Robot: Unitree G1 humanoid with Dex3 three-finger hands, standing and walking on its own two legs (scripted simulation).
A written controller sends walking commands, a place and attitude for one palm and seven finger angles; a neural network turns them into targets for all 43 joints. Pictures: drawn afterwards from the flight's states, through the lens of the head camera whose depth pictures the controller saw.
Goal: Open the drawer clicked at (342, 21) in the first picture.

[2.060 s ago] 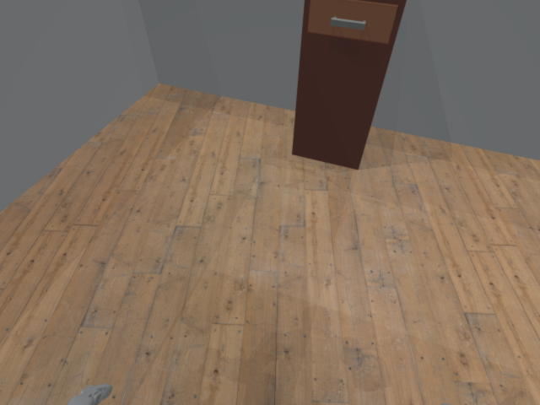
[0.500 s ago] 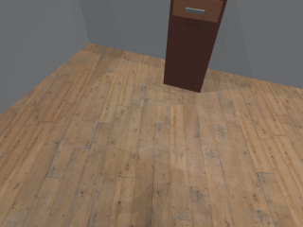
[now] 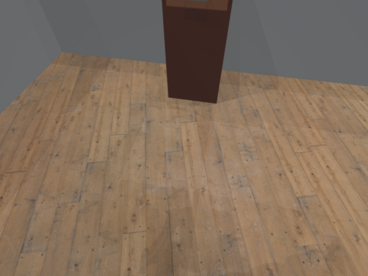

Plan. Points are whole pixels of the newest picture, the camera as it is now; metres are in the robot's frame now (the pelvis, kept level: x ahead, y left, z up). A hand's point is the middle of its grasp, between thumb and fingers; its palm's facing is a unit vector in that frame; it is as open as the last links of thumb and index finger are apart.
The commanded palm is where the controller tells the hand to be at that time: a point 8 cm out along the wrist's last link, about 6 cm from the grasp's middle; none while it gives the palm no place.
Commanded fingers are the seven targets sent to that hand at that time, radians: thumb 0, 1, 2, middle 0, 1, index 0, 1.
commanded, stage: walk to a spot facing it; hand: left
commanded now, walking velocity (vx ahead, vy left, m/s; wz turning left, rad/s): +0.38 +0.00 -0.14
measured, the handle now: out of the picture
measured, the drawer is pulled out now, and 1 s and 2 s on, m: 0.00 0.00 0.00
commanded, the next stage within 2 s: take the last steps up to it in 1.12 s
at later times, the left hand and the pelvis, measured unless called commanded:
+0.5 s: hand (102, 252) +0.20 +0.23 -0.18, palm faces -0.02 -0.99 -0.13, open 7.4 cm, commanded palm none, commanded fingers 0.00 0.90 0.90 -0.20 -0.30 -0.20 -0.30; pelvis +0.21 +0.06 +0.01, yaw -5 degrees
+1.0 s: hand (155, 142) +0.57 +0.13 -0.17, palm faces -0.24 -0.95 -0.18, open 7.4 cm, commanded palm none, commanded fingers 0.00 0.90 0.90 -0.20 -0.30 -0.20 -0.30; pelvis +0.43 -0.02 -0.01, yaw -15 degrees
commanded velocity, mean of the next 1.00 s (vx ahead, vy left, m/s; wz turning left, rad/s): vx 0.37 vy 0.00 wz -0.22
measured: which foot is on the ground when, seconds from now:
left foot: down 0.00-0.00, up 0.02-0.36, down 0.38-0.96, up 0.98-1.00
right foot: down 0.00-0.38, up 0.40-0.92, down 0.94-1.00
